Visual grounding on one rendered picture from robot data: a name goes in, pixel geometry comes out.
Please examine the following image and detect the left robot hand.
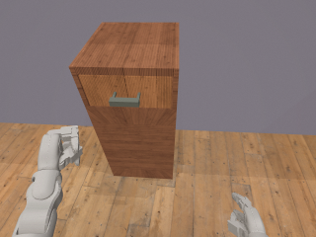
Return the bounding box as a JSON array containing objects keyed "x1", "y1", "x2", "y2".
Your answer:
[{"x1": 38, "y1": 125, "x2": 83, "y2": 172}]

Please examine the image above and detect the left robot forearm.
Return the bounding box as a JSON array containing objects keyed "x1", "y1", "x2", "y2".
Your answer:
[{"x1": 12, "y1": 169, "x2": 63, "y2": 237}]

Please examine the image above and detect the handle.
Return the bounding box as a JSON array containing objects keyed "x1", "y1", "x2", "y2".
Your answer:
[{"x1": 109, "y1": 92, "x2": 141, "y2": 108}]

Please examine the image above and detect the drawer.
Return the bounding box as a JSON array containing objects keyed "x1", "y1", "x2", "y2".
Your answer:
[{"x1": 78, "y1": 74, "x2": 173, "y2": 109}]

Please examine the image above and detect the cabinet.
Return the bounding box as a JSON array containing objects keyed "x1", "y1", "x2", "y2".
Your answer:
[{"x1": 68, "y1": 22, "x2": 180, "y2": 180}]

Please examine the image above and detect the right robot hand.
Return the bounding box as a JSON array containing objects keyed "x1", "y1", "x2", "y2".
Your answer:
[{"x1": 227, "y1": 193, "x2": 267, "y2": 237}]

